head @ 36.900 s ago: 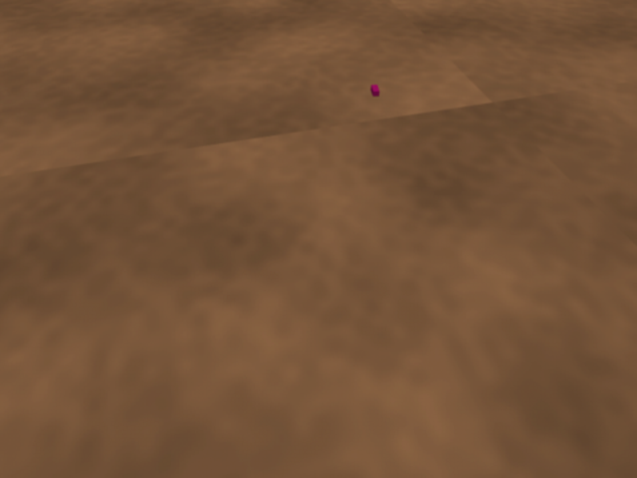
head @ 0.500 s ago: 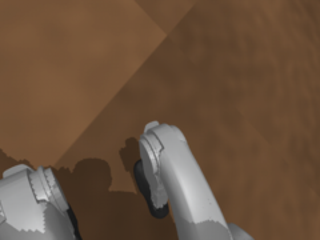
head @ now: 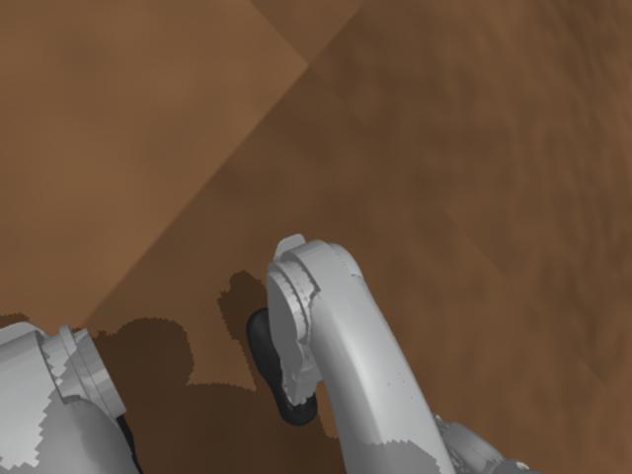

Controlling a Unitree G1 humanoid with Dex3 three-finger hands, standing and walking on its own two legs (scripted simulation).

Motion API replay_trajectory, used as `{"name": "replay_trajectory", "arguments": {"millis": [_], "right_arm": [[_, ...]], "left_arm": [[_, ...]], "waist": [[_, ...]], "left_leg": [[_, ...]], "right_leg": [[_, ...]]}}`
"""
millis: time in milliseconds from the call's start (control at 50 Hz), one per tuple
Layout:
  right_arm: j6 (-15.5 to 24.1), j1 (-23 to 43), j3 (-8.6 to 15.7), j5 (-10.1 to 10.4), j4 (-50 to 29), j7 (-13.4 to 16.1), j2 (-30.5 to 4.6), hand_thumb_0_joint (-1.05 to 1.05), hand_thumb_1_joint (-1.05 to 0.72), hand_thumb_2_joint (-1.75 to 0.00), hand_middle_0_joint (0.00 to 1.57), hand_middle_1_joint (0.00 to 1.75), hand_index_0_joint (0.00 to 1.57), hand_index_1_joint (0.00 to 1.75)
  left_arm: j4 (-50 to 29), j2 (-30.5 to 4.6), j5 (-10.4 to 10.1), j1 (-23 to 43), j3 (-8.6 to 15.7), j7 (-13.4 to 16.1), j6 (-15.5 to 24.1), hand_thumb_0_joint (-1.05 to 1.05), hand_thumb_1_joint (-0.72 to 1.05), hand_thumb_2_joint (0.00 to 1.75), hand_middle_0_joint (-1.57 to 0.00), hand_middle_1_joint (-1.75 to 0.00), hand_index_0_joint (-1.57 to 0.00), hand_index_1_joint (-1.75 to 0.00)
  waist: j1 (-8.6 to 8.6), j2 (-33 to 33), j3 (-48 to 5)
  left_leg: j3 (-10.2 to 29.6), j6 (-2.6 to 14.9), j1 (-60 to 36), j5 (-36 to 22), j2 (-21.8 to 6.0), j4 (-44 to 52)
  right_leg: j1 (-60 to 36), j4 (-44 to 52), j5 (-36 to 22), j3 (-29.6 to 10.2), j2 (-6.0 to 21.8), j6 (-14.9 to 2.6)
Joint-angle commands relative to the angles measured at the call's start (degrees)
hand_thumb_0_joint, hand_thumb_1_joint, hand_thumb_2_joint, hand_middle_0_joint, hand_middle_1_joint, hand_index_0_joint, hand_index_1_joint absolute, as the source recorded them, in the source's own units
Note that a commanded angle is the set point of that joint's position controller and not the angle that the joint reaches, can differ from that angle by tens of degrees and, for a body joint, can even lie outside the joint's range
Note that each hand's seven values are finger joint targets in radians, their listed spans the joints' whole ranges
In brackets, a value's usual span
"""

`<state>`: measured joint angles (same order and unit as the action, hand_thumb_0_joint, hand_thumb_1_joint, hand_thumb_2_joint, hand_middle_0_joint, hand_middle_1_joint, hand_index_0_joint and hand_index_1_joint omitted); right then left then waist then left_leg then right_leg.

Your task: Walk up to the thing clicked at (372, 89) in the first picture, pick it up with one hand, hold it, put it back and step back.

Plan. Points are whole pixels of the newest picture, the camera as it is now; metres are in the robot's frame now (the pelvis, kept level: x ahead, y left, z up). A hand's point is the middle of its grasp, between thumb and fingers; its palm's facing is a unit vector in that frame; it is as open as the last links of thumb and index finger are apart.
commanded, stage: rest palm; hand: left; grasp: from above
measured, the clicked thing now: out of the picture +0.47 +0.40 -0.30
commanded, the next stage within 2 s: close in 0.48 s
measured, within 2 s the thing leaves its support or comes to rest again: neither
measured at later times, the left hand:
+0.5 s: hand out of the picture +0.45 +0.36 -0.24, palm faces -0.18 -0.40 -0.90, open 14.0 cm
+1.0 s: hand out of the picture +0.45 +0.38 -0.25, palm faces -0.21 -0.37 -0.91, open 11.9 cm
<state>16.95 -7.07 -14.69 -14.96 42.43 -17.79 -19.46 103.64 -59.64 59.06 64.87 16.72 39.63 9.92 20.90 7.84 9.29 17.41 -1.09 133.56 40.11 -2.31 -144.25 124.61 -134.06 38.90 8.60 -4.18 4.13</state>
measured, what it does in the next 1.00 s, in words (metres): stands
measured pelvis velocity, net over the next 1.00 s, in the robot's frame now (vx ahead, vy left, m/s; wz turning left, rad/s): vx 0.00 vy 0.00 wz -0.03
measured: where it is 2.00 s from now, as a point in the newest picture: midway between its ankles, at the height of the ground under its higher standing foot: (212, 429)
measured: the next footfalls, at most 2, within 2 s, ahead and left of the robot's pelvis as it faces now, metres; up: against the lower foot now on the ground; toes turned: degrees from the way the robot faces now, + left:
none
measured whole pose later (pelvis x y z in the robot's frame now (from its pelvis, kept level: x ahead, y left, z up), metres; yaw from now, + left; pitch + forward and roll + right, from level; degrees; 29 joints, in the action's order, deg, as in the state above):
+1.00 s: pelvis +0.00 +0.00 +0.00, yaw -1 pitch +26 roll -17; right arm 16.9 -5.4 -20.3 -15.4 38.6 -16.2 -20.6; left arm 104.6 -66.6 60.7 66.6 13.2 37.6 9.8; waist 22.3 9.9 12.9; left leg 18.9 -0.6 133.2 40.2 -2.5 -144.6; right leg 123.3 -132.9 38.3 9.9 -4.6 4.8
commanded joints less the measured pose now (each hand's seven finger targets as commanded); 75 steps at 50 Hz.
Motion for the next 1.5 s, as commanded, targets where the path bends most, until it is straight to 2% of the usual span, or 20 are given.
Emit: {"name": "replay_trajectory", "arguments": {"millis": [0,100,120,140,200,220,260,300,320,540,560,620,900,920,960,1160,1180,1200,1340,1480], "right_arm": [[0.4,-12.2,4.2,0.1,1.7,0.2,-19.0,0.0,-0.9,-0.9,0.2,0.3,0.2,0.3],[0.7,-10.9,3.7,0.0,0.8,0.2,-19.0,0.0,-0.9,-0.9,0.2,0.3,0.2,0.3],[0.7,-11.4,3.7,0.1,1.2,0.3,-19.5,0.0,-0.9,-0.9,0.2,0.3,0.2,0.3],[0.8,-11.4,3.4,0.1,0.3,0.3,-19.3,0.0,-0.9,-0.9,0.2,0.3,0.2,0.3],[1.0,-11.1,2.7,0.3,0.7,0.4,-18.9,0.0,-0.9,-0.9,0.2,0.3,0.2,0.3],[1.0,-11.0,3.1,0.1,0.0,0.3,-19.5,0.0,-0.9,-0.9,0.2,0.3,0.2,0.3],[0.9,-12.3,2.4,0.0,0.1,0.4,-19.6,0.0,-0.9,-0.9,0.2,0.3,0.2,0.3],[1.0,-11.0,2.4,0.3,-0.4,0.5,-19.6,0.0,-0.9,-0.9,0.2,0.3,0.2,0.3],[1.0,-11.4,1.7,0.2,-0.2,0.5,-19.7,0.0,-0.9,-0.9,0.2,0.3,0.2,0.3],[0.7,-11.2,0.9,-0.1,-0.6,1.1,-20.5,0.0,-0.9,-0.9,0.2,0.3,0.2,0.3],[0.7,-11.0,0.9,-0.2,-1.0,1.0,-20.3,0.0,-0.89,-0.9,0.2,0.3,0.2,0.3],[0.7,-10.8,0.2,-0.1,-0.7,1.2,-20.3,0.0,-0.89,-0.9,0.2,0.3,0.2,0.3],[0.0,-9.8,-0.6,-0.3,-1.7,2.0,-21.1,0.0,-0.89,-0.9,0.2,0.3,0.2,0.3],[0.0,-9.8,0.1,-0.4,-1.8,2.2,-21.6,0.0,-0.89,-0.9,0.2,0.3,0.2,0.3],[-0.2,-10.3,-0.7,-0.4,-1.9,2.3,-21.0,0.0,-0.89,-0.9,0.2,0.3,0.2,0.3],[-1.2,-9.7,-1.3,-0.1,-2.9,3.0,-21.0,0.0,-0.89,-0.9,0.2,0.3,0.2,0.3],[-1.2,-9.3,-0.4,0.1,-2.8,3.2,-21.9,0.0,-0.88,-0.9,0.2,0.3,0.2,0.3],[-1.2,-10.1,-1.2,0.0,-2.8,3.1,-21.1,0.0,-0.89,-0.9,0.2,0.3,0.2,0.3],[-2.0,-9.5,-1.1,-0.1,-3.0,3.6,-20.9,0.0,-0.88,-0.9,0.2,0.3,0.2,0.3],[-2.2,-10.6,-0.8,0.0,-2.8,3.4,-21.1,0.0,-0.88,-0.9,0.2,0.3,0.2,0.3]], "left_arm": [[-6.9,-14.3,-0.3,14.2,0.8,2.9,0.0,0.0,-0.58,1.01,-0.09,-0.92,-0.06,-0.95],[-6.6,-13.3,-0.3,15.8,-1.7,2.2,-0.2,0.0,-0.59,1.01,-0.1,-0.9,-0.07,-0.93],[-5.2,-15.0,-0.5,13.9,0.1,2.3,-0.2,0.0,-0.58,1.01,-0.1,-0.9,-0.07,-0.93],[-6.8,-14.0,-0.4,14.8,-1.2,2.3,0.0,0.0,-0.59,1.01,-0.1,-0.9,-0.07,-0.93],[-4.8,-15.7,-0.3,13.5,-0.2,2.0,0.0,0.0,-0.56,0.99,-0.12,-0.89,-0.09,-0.92],[-6.4,-14.2,-0.1,15.5,-2.3,1.4,0.2,0.0,-0.55,0.98,-0.13,-0.88,-0.1,-0.91],[-5.1,-15.6,-0.1,14.2,-1.0,1.4,0.1,0.0,-0.54,0.98,-0.14,-0.87,-0.11,-0.9],[-6.1,-14.8,-0.4,15.3,-2.6,1.2,0.5,0.0,-0.52,0.96,-0.15,-0.86,-0.12,-0.89],[-3.8,-16.0,-0.2,14.1,-1.5,1.2,0.2,0.0,-0.52,0.97,-0.15,-0.86,-0.12,-0.89],[-5.0,-17.7,0.6,13.7,-1.7,1.6,0.9,0.0,-0.43,0.9,-0.22,-0.8,-0.19,-0.83],[-5.6,-16.7,0.7,14.3,-3.1,1.3,0.9,0.0,-0.41,0.88,-0.23,-0.79,-0.2,-0.81],[-5.4,-18.0,0.7,13.6,-2.1,1.6,0.8,0.0,-0.28,0.79,-0.3,-0.76,-0.29,-0.77],[-5.2,-20.1,1.6,14.2,-3.6,0.3,0.7,0.0,-0.08,0.63,-0.44,-0.64,-0.44,-0.64],[-8.1,-20.0,1.5,15.9,-4.1,0.3,1.1,0.0,-0.07,0.62,-0.45,-0.64,-0.45,-0.63],[-4.6,-19.7,1.8,13.2,-3.9,-0.1,0.5,0.0,-0.05,0.6,-0.46,-0.62,-0.47,-0.62],[-5.1,-20.1,1.9,12.8,-5.1,-1.8,0.3,0.0,0.07,0.52,-0.58,-0.5,-0.57,-0.5],[-9.2,-20.8,1.5,15.3,-5.2,-1.9,0.7,0.0,0.08,0.51,-0.57,-0.51,-0.57,-0.51],[-5.8,-20.3,2.1,13.2,-5.1,-2.1,0.3,0.0,0.1,0.49,-0.6,-0.48,-0.6,-0.48],[-6.5,-19.8,2.6,13.4,-5.8,-2.6,0.6,0.0,0.18,0.43,-0.66,-0.42,-0.66,-0.42],[-7.7,-18.5,2.8,14.1,-6.4,-2.8,0.2,0.0,0.28,0.35,-0.74,-0.34,-0.74,-0.34]], "waist": [[2.51,-33.5,-36.0],[3.84,-32.4,-33.6],[3.48,-31.5,-33.7],[3.49,-31.7,-34.3],[3.35,-30.9,-33.1],[4.33,-32.0,-33.1],[4.54,-30.2,-33.8],[4.25,-31.9,-32.8],[4.49,-30.2,-32.4],[4.25,-32.9,-33.1],[5.04,-32.1,-32.0],[4.41,-33.1,-33.0],[5.08,-32.6,-31.3],[5.02,-33.5,-31.9],[5.21,-31.3,-32.4],[5.02,-31.6,-30.0],[4.64,-31.9,-30.9],[4.9,-32.4,-31.1],[4.49,-32.0,-30.4],[5.24,-32.4,-31.5]], "left_leg": [[-6.7,0.38,-32.2,-15.1,-2.4,15.4],[-7.1,0.88,-29.9,-12.0,-2.4,14.4],[-6.9,0.85,-29.8,-12.1,-2.4,14.7],[-6.9,0.95,-29.8,-12.7,-2.4,14.5],[-6.4,0.8,-29.2,-11.0,-2.5,14.9],[-6.7,0.88,-29.6,-11.0,-2.4,14.9],[-6.2,1.0,-29.5,-12.5,-2.5,14.7],[-6.2,0.78,-29.8,-11.6,-2.6,15.1],[-5.7,0.93,-29.2,-11.4,-2.7,14.8],[-5.4,0.39,-31.3,-13.2,-3.0,15.2],[-5.6,0.64,-30.2,-12.7,-3.0,14.4],[-4.9,0.24,-31.5,-13.6,-3.2,15.2],[-4.7,0.41,-30.7,-12.6,-3.2,15.2],[-5.0,0.43,-31.4,-13.1,-3.2,15.0],[-5.3,0.76,-29.9,-13.6,-3.1,14.4],[-5.0,0.66,-29.5,-12.0,-3.1,15.2],[-4.9,0.52,-30.2,-11.9,-3.4,15.0],[-4.8,0.37,-31.2,-13.0,-3.3,15.3],[-4.7,0.38,-29.6,-10.0,-3.3,15.7],[-4.4,0.22,-31.2,-13.2,-3.3,15.8]], "right_leg": [[-17.0,10.5,-16.2,7.9,-1.3,-4.96],[-16.3,11.2,-14.3,7.8,-1.6,-4.92],[-17.1,11.4,-14.4,7.8,-1.6,-4.84],[-18.0,11.6,-14.9,7.8,-1.7,-4.82],[-16.9,11.1,-13.4,8.3,-1.5,-4.8],[-16.9,11.3,-13.4,8.0,-1.7,-4.93],[-18.3,11.4,-14.8,8.4,-1.7,-4.65],[-17.1,11.0,-13.9,8.3,-1.7,-4.89],[-16.9,11.2,-13.8,8.7,-1.7,-4.61],[-18.3,11.1,-15.2,9.1,-1.9,-4.74],[-18.2,11.1,-15.2,8.9,-1.9,-4.63],[-17.7,10.7,-15.4,9.4,-1.8,-4.72],[-18.2,11.0,-15.1,9.3,-1.8,-4.61],[-18.3,11.3,-15.6,9.2,-2.0,-4.61],[-19.9,11.8,-16.3,9.2,-2.2,-4.34],[-18.5,11.5,-14.7,9.1,-2.0,-4.57],[-17.5,11.3,-14.6,9.2,-2.1,-4.57],[-18.3,11.1,-15.4,9.3,-1.9,-4.63],[-17.1,11.3,-13.2,9.4,-2.0,-4.58],[-17.5,11.1,-15.7,9.6,-2.1,-4.62]]}}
